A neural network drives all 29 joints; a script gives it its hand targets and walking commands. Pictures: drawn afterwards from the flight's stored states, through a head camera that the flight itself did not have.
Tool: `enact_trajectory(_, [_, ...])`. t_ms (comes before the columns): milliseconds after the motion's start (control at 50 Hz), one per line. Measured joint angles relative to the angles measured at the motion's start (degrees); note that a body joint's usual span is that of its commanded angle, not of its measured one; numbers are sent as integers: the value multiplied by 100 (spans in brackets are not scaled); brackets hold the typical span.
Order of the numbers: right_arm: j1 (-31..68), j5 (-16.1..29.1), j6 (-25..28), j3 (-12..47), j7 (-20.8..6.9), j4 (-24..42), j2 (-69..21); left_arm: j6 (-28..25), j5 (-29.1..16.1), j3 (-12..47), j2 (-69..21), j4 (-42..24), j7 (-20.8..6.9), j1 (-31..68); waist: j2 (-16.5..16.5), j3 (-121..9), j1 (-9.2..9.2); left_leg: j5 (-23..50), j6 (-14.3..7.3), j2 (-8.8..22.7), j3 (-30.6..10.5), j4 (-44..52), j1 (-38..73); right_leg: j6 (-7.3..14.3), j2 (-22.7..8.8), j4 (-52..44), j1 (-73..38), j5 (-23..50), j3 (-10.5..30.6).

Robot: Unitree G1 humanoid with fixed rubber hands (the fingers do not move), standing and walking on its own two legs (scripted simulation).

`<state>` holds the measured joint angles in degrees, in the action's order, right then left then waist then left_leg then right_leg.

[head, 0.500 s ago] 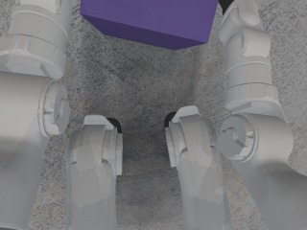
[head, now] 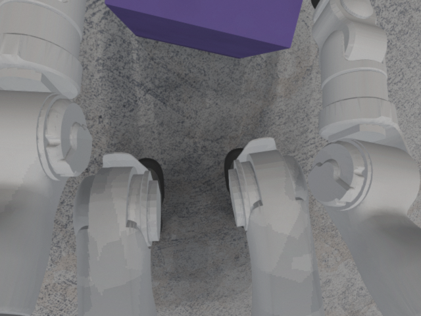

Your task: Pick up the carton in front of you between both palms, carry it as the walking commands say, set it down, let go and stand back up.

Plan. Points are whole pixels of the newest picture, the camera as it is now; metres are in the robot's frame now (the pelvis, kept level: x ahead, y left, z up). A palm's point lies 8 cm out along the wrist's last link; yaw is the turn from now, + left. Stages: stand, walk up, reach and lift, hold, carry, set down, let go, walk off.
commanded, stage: set down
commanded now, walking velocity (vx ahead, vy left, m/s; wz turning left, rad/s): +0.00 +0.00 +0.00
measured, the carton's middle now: out of the picture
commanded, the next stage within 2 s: let go in 1.50 s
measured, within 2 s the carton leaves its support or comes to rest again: neither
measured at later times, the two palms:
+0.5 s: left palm out of the picture +0.61 +0.16 -0.17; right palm out of the picture +0.54 -0.23 -0.17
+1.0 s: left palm out of the picture +0.62 +0.16 +0.00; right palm out of the picture +0.54 -0.22 +0.00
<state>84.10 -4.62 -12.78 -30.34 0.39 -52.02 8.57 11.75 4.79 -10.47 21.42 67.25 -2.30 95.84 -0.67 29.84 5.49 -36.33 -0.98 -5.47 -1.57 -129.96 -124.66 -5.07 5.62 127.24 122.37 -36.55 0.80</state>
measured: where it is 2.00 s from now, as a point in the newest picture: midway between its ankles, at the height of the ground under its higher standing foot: (195, 207)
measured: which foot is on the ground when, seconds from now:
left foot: down 0.00-1.00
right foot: down 0.00-1.00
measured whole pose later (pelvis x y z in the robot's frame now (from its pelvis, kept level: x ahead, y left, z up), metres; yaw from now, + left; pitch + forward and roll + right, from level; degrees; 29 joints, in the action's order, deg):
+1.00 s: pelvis +0.00 +0.00 +0.10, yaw -2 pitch +44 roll -3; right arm 79.7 5.3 -13.8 -20.3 9.8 -49.3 11.6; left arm 13.4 -3.0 -5.0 30.2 67.2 -2.0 92.9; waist 0.5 9.5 6.7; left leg -31.4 -1.0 -2.3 -1.2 -107.1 -119.2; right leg -1.7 3.1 104.3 119.0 -28.9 -0.2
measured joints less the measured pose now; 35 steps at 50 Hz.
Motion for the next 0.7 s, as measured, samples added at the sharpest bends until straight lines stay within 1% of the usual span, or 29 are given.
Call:
enact_trajectory(140, [16,-64,71,-123,-70,-86,20,-36,111,-78,1,-16,-108,-10,-18,1,-9,-42,-42,35,21,-71,-21,-22,-7,56,10,-40,-3])
enact_trajectory(200, [33,-60,210,-88,-32,-179,15,-120,96,-20,46,12,-126,-21,-20,4,13,-53,-49,46,25,-86,-33,-31,-23,66,15,-52,-10])
enact_trajectory(240, [59,-65,351,-11,48,-370,33,-214,27,93,107,62,-54,-36,-24,7,34,-60,-47,55,28,-82,-44,-23,-44,64,27,-57,-18])
enact_trajectory(280, [59,72,480,115,239,-610,118,-289,-172,286,232,184,122,-45,-24,7,34,-71,-43,74,23,-66,-61,-4,-74,45,52,-55,-41])
enact_trajectory(340, [59,522,657,470,502,-867,365,-396,-696,739,542,377,338,-6,-42,3,9,-91,-41,133,19,-49,-105,75,-156,15,131,-19,-115])
enact_trajectory(380, [97,835,737,749,593,-951,543,-454,-1050,1042,764,413,390,38,-62,1,0,-100,-45,186,32,-56,-143,160,-232,16,206,25,-173])
enact_trajectory(440, [188,1234,790,1121,662,-976,745,-498,-1476,1402,999,393,383,134,-74,-3,2,-100,-51,245,51,-82,-193,258,-326,39,295,85,-239])
enact_trajectory(500, [230,1494,762,1344,735,-893,823,-481,-1719,1612,1085,339,363,216,-67,-43,22,-81,-43,265,45,-96,-224,319,-363,51,339,121,-277])
enact_trajectory(560, [171,1642,673,1462,841,-662,784,-411,-1782,1673,1077,194,369,198,-67,-174,39,-59,-32,296,36,-48,-228,343,-342,-3,369,173,-287])
enact_trajectory(620, [56,1686,519,1542,966,-292,686,-274,-1694,1583,1031,-52,395,108,-65,-359,62,-33,-29,336,48,104,-155,345,-295,-155,338,243,-262])
enact_trajectory(660, [-28,1678,380,1575,1043,-28,612,-151,-1572,1455,989,-215,404,39,-62,-512,76,-8,-30,362,66,278,-56,343,-258,-321,271,294,-229])
enact_trajectory(700, [-79,1624,236,1568,1098,126,537,-30,-1421,1290,948,-247,385,-3,-48,-702,91,29,-30,379,82,504,55,339,-228,-538,184,350,-193])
